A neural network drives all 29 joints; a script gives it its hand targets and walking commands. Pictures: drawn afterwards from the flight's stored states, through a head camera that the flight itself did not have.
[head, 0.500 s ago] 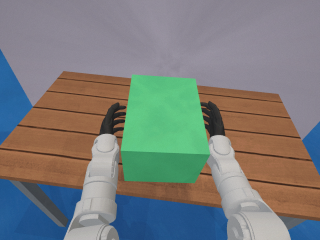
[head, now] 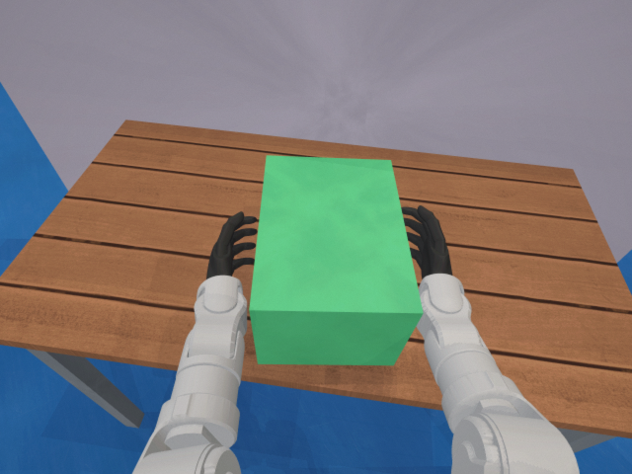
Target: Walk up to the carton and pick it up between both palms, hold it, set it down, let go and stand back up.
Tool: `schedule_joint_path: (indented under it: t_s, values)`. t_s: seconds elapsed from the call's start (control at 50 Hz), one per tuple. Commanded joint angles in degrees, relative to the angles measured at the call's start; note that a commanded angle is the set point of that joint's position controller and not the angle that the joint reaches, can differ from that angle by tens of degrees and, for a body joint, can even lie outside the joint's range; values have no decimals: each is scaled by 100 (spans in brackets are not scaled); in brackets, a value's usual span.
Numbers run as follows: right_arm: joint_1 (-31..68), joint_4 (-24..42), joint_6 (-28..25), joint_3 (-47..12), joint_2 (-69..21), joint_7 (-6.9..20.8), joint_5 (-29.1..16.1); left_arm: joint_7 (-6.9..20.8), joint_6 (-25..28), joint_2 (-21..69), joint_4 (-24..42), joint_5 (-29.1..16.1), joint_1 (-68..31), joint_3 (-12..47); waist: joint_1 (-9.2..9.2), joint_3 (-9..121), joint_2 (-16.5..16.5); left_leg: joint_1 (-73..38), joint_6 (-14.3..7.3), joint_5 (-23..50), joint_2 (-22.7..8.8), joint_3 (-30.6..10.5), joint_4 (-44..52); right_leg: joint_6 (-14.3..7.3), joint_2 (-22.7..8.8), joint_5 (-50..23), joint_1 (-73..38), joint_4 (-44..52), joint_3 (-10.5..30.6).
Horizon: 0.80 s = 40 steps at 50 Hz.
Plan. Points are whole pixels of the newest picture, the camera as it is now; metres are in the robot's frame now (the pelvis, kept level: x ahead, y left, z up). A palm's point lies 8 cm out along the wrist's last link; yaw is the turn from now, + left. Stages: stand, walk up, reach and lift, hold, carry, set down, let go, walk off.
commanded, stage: set down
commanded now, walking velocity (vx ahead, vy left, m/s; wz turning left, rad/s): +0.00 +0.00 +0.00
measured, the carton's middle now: (327, 256) +0.42 +0.00 +0.03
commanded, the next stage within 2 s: none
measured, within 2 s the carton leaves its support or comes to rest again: rests again in 1.14 s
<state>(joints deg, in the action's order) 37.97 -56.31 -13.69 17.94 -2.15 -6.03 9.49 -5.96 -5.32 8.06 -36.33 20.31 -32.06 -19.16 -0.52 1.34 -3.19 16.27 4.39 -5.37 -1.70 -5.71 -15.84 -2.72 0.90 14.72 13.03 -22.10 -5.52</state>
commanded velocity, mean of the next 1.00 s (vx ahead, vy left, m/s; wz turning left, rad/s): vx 0.00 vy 0.00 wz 0.00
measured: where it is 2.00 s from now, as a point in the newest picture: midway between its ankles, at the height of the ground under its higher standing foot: outside the picture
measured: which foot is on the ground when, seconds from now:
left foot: down 0.00-1.00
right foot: down 0.00-1.00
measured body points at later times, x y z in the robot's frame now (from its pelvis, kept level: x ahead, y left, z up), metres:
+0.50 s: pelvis +0.01 +0.00 +0.00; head +0.09 +0.00 +0.44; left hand +0.40 +0.13 +0.01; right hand +0.43 -0.14 +0.02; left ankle +0.03 +0.17 -0.74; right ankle -0.04 -0.07 -0.74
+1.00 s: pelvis +0.01 +0.00 -0.01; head +0.11 +0.01 +0.43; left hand +0.40 +0.14 -0.02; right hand +0.43 -0.14 +0.00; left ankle +0.03 +0.17 -0.74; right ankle -0.04 -0.07 -0.74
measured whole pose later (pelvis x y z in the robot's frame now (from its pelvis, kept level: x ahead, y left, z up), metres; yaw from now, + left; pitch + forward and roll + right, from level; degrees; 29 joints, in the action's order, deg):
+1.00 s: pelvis +0.01 +0.00 -0.01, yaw -1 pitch +20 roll +0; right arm 42.1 -64.9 -23.3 22.0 -0.8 -4.4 17.3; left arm -10.0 11.9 8.1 -48.4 20.3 -32.1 -23.0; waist 0.0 8.5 -0.9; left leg 33.4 4.6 -5.4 -2.4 -5.6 -18.5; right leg -3.0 1.7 13.1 29.1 -22.1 -5.5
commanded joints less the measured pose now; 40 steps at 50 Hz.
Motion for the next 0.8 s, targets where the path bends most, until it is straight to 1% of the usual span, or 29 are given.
schedule_joint_path:
  t_s: [0.0, 0.02, 0.06, 0.08, 0.12, 0.14, 0.18, 0.2, 0.22, 0.24, 0.26, 0.32, 0.36, 0.38, 0.42, 0.44, 0.48, 0.5, 0.52, 0.54, 0.56, 0.58, 0.62, 0.64, 0.68, 0.7, 0.72, 0.74, 0.78]
  values:
    - [4101, 630, -782, -1173, -2882, 1059, 797, 413, 987, 3256, 638, 46, -3816, 1477, 651, 4063, 380, -1076, -234, 2040, -11, 1200, -410, 716, -85, -4102, -757, -36, 57]
    - [4042, 402, -761, -1092, -2929, 1040, 695, 387, 1029, 3295, 608, 43, -3808, 1543, 522, 3924, 499, -1179, -172, 2295, -37, 1167, -485, 665, -22, -4132, -717, -24, 75]
    - [4073, 311, -784, -911, -2703, 1059, 897, 310, 1087, 3226, 328, 33, -3648, 1446, 616, 4085, 442, -1394, -171, 2292, -84, 1157, -519, 585, 16, -3710, -364, 84, -28]
    - [4087, 269, -828, -815, -2672, 1067, 913, 359, 1130, 3292, 304, -73, -3867, 1581, 413, 3951, 343, -1545, -181, 2423, -123, 1132, -582, 601, 31, -3672, -137, 100, -68]
    - [4157, 271, -825, -995, -2853, 1069, 939, 371, 1215, 3170, 149, 65, -3816, 1222, 697, 3910, 212, -991, -269, 2058, -57, 1236, -508, 680, -86, -3965, -563, 2, 120]
    - [3957, 297, -840, -1085, -2858, 1056, 943, 382, 1287, 3102, 204, 22, -3739, 1193, 677, 4029, 50, -867, -295, 2153, -54, 1218, -495, 711, -79, -4340, -853, -85, 154]
    - [4021, 140, -908, -1089, -2933, 1085, 916, 319, 1361, 3226, 205, 87, -3801, 1271, 735, 4334, 177, -1111, -256, 2356, -100, 1170, -546, 682, -22, -4244, -532, -97, 95]
    - [3979, 95, -916, -951, -2803, 1054, 947, 294, 1409, 3298, 203, 70, -3863, 1409, 622, 4381, 396, -1138, -141, 2523, -100, 1184, -594, 632, 7, -4153, -307, -67, 40]
    - [4013, 71, -942, -961, -2821, 1070, 936, 231, 1493, 3193, 446, -7, -4219, 1536, 648, 4671, 587, -1351, -136, 2702, -146, 1162, -663, 595, -14, -4119, -131, -108, 47]
    - [4160, 36, -1028, -801, -2733, 1035, 996, 241, 1485, 3328, 273, -33, -3942, 1577, 482, 4564, 452, -1473, -127, 2717, -146, 1107, -740, 578, 29, -4201, 68, -35, 30]
    - [4147, 73, -1042, -914, -2781, 1037, 1071, 275, 1543, 3280, 228, 34, -4092, 1413, 527, 4319, 258, -1152, -173, 2567, -60, 1192, -703, 586, -21, -4375, -272, -6, 84]
    - [4101, -73, -1072, -825, -2717, 1047, 1169, 242, 1613, 3288, 97, 70, -3866, 1436, 562, 4519, 327, -1118, -128, 2572, -115, 1152, -710, 601, 3, -4318, -69, -65, 37]
    - [3961, -88, -1139, -976, -2784, 1050, 1151, 216, 1688, 3177, 64, 85, -3962, 1272, 748, 4469, 469, -1046, -149, 2928, -78, 1163, -823, 577, -19, -4444, -169, -129, 98]
    - [3784, -301, -1157, -857, -2719, 1052, 1125, 217, 1725, 3279, 25, 45, -3832, 1448, 537, 4474, 457, -1238, -112, 3025, -164, 1120, -896, 542, 26, -4332, 94, -101, 44]
    - [3954, -439, -1116, -667, -2695, 1050, 1152, 222, 1660, 3176, -133, 100, -3963, 1273, 581, 4471, 476, -1434, -70, 3087, -143, 1138, -906, 553, 32, -4267, 254, -58, 26]
    - [3980, -387, -1158, -664, -2652, 1043, 1206, 231, 1688, 3175, -173, 141, -3815, 1193, 659, 4455, 271, -1228, -137, 2848, -117, 1126, -842, 520, 26, -4217, 164, -27, 55]
    - [4110, -287, -1228, -779, -2769, 1022, 1210, 216, 1891, 3196, -265, 113, -3997, 1198, 651, 4857, 225, -772, -111, 2661, -96, 1178, -797, 595, -10, -4697, -219, -152, 116]
    - [4093, -146, -1294, -1040, -2889, 1007, 1220, 204, 2010, 3162, -113, 66, -4028, 1233, 767, 4899, 84, -641, -166, 2720, -70, 1192, -825, 650, -15, -4915, -446, -295, 160]
    - [4168, -199, -1333, -853, -2798, 1009, 1234, 206, 2041, 3236, -177, 49, -4113, 1394, 536, 4944, 409, -736, -102, 2814, -99, 1164, -856, 605, -22, -5039, -249, -279, 107]
    - [4180, -320, -1264, -750, -2849, 1034, 1271, 216, 2047, 3167, -326, 108, -4181, 1208, 686, 4831, 343, -609, -133, 2544, -45, 1205, -725, 641, -86, -4743, -201, -254, 161]
    - [3967, -346, -1259, -688, -2932, 995, 1373, 248, 2066, 3200, -492, 122, -3937, 1160, 545, 4650, 144, -479, -133, 2478, -60, 1183, -751, 712, -30, -4899, -401, -326, 106]
    - [4130, -309, -1248, -661, -2788, 1036, 1331, 233, 2088, 3159, -432, 193, -4005, 1053, 658, 4671, 329, -498, -167, 2382, -88, 1182, -712, 610, -53, -4635, -306, -267, 155]
    - [4103, -274, -1345, -902, -2926, 1019, 1292, 259, 2182, 3005, -463, 195, -3927, 974, 708, 4756, 238, -58, -204, 2322, -30, 1252, -692, 683, -122, -5259, -798, -420, 210]
    - [3875, -466, -1341, -795, -2920, 991, 1299, 237, 2235, 3106, -491, 102, -4051, 1152, 545, 4963, 307, 142, -145, 2297, -23, 1185, -683, 720, -151, -5565, -889, -509, 246]
    - [4084, -601, -1394, -558, -2728, 975, 1424, 203, 2287, 3189, -374, 90, -4379, 1246, 382, 4923, 476, -429, -56, 2610, -99, 1094, -745, 630, -31, -4775, -327, -346, 82]
    - [4094, -620, -1431, -519, -2801, 987, 1450, 174, 2318, 3287, -324, 53, -4431, 1284, 427, 5019, 548, -503, -21, 2855, -122, 1065, -860, 609, -14, -4787, -120, -381, 92]
    - [3829, -603, -1454, -669, -2814, 959, 1406, 167, 2344, 3347, -534, 83, -3970, 1321, 471, 5039, 300, -406, -34, 2780, -118, 1082, -939, 565, 38, -4944, -149, -382, 101]
    - [3999, -513, -1421, -703, -2847, 1000, 1447, 190, 2327, 3249, -398, 190, -4207, 1134, 612, 4916, 244, -312, -99, 2537, -38, 1159, -722, 605, -59, -4974, -324, -334, 164]
    - [3911, -674, -1465, -548, -2893, 998, 1506, 205, 2352, 3173, -493, 262, -4132, 1103, 536, 4884, 420, -369, -83, 2595, -68, 1121, -792, 612, -57, -4843, -255, -353, 163]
